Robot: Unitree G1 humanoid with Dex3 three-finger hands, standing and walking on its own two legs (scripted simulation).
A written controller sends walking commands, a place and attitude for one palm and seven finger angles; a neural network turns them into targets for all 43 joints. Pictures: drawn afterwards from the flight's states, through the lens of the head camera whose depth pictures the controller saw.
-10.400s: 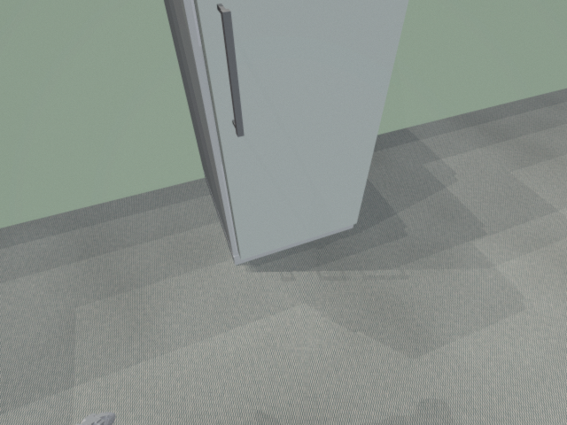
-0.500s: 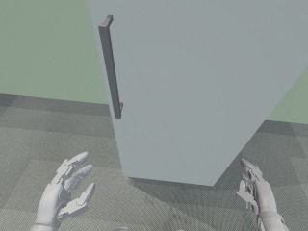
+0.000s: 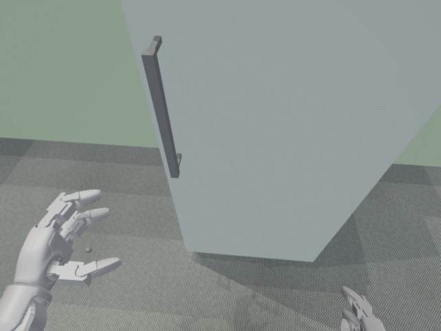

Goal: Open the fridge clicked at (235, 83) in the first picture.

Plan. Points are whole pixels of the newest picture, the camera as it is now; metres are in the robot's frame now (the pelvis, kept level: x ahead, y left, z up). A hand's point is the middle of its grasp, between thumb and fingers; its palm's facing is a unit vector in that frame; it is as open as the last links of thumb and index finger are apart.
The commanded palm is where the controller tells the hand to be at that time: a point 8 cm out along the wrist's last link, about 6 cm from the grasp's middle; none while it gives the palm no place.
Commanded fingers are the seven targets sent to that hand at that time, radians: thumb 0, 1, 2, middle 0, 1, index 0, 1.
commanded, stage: raise the hand to about handle height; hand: left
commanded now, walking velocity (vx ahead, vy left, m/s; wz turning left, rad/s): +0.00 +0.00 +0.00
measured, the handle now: (167, 120) +0.46 +0.13 +0.13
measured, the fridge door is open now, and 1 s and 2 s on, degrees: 0 0 0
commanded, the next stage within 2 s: move the hooked fingers beside the handle in 1.16 s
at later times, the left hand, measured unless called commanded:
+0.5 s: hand (29, 207) +0.26 +0.29 +0.14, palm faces +0.03 -1.00 -0.08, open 13.9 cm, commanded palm +0.23 +0.34 +0.14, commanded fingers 0.00 -0.50 0.30 -0.30 -1.20 -0.30 -1.20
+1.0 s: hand (25, 190) +0.28 +0.29 +0.16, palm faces +0.03 -1.00 -0.07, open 14.0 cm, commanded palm +0.24 +0.34 +0.16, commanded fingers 0.00 -0.50 0.30 -0.30 -1.20 -0.30 -1.20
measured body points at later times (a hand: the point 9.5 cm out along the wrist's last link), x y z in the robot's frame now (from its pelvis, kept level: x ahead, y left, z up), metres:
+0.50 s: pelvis +0.01 +0.03 +0.02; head +0.01 +0.02 +0.47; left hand +0.25 +0.34 +0.14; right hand +0.20 -0.18 -0.04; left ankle +0.00 +0.09 -0.71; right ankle +0.01 -0.09 -0.71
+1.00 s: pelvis +0.00 +0.02 +0.03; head +0.00 +0.01 +0.48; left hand +0.27 +0.34 +0.17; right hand +0.18 -0.22 -0.04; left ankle +0.00 +0.09 -0.71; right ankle +0.01 -0.09 -0.71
